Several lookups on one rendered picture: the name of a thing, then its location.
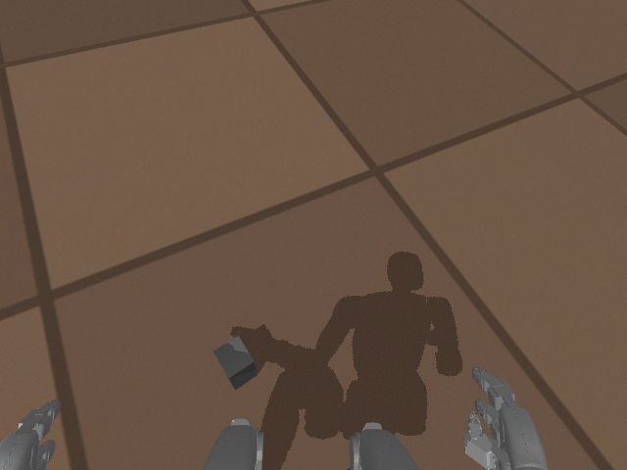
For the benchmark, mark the left robot hand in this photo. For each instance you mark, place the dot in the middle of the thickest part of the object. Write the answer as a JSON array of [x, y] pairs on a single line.
[[21, 451]]

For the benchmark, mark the carton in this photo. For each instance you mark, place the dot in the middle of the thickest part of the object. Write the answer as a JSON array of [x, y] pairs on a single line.
[[236, 362]]

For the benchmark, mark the right robot hand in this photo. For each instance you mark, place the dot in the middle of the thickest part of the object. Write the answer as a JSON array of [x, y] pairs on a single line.
[[511, 427]]

